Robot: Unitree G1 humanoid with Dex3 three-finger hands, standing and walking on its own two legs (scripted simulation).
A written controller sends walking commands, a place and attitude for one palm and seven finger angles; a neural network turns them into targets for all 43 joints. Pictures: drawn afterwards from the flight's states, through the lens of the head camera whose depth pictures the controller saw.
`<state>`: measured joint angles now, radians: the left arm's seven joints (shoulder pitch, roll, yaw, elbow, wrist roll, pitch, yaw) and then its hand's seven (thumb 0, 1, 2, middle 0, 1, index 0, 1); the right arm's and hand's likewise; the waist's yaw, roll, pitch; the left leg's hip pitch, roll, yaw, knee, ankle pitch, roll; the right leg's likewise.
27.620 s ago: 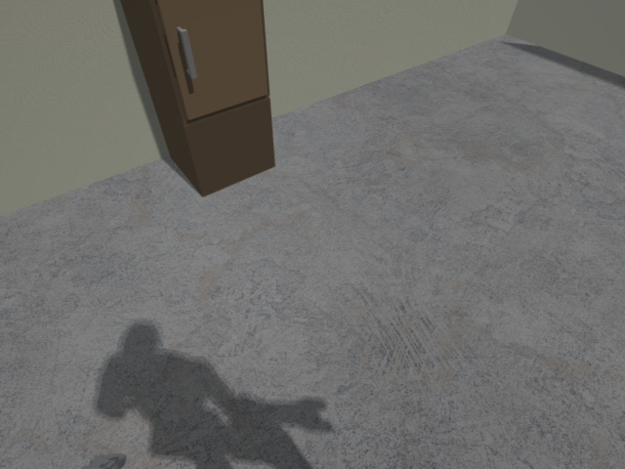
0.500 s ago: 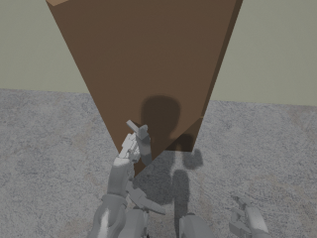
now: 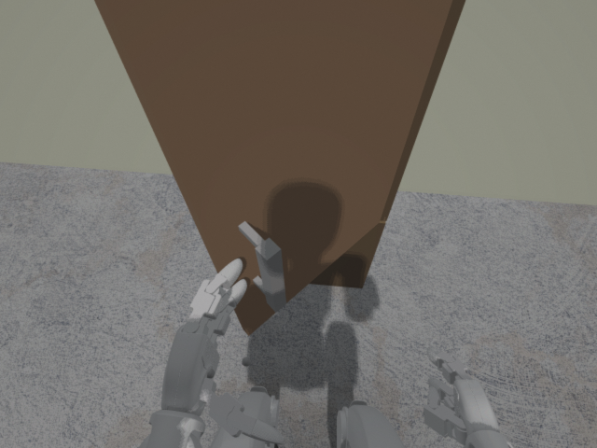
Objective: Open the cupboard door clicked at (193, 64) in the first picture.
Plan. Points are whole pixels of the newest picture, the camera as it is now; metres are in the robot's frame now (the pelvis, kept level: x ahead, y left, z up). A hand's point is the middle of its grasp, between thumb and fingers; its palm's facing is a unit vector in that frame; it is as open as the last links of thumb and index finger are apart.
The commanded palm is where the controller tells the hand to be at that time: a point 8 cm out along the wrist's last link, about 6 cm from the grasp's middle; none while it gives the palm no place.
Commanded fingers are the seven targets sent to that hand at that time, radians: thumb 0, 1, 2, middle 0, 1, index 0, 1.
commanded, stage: slide the hand sideways off the handle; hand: left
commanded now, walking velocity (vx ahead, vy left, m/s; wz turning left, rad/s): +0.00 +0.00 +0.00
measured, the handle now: (263, 270) +0.33 +0.07 +0.04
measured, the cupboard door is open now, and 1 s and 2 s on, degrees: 48 48 48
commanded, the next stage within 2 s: draw the hand back to the body in 0.44 s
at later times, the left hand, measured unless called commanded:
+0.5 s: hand (196, 387) +0.20 +0.13 +0.04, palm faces -0.06 -1.00 -0.01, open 16.3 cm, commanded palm +0.17 +0.18 +0.04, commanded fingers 0.00 -0.50 0.30 -0.15 -0.30 -0.15 -0.30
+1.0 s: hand (121, 372) +0.19 +0.17 +0.13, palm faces -0.04 -1.00 -0.06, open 16.3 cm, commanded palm +0.16 +0.23 +0.14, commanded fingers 0.00 -0.36 0.36 -0.16 -0.30 -0.16 -0.30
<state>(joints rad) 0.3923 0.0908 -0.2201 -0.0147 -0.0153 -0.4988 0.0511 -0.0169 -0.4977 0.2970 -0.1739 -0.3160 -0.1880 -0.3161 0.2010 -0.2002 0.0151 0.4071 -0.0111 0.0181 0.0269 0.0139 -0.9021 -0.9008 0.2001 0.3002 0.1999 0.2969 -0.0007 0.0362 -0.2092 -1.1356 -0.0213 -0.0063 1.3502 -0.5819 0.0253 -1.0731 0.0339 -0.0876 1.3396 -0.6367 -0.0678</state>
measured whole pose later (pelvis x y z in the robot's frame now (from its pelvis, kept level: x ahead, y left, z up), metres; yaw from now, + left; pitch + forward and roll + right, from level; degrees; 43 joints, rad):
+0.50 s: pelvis +0.00 -0.01 -0.01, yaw +0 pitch +22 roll -2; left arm 0.54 0.17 -0.02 -0.10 -0.19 -0.51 -0.17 -0.02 -0.50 0.30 -0.15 -0.31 -0.16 -0.30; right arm 0.19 -0.21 -0.02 0.45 0.01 -0.03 -0.03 0.01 -0.90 -0.90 0.20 0.30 0.20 0.30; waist 0.00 0.04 -0.22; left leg -1.17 -0.01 -0.03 1.39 -0.60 0.01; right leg -1.10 0.05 -0.12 1.37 -0.65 -0.08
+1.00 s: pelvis +0.01 +0.01 +0.05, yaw +0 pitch +14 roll -3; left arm 0.64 0.24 0.05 -0.29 -0.23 -0.32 -0.16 -0.02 -0.49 0.30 -0.15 -0.30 -0.16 -0.30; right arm 0.28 -0.21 0.02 0.39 0.05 -0.02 -0.06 0.02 -0.90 -0.90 0.20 0.30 0.20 0.30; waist -0.01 0.06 -0.19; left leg -0.85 -0.02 -0.03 1.13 -0.52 0.04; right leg -0.77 0.05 -0.10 1.07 -0.55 -0.05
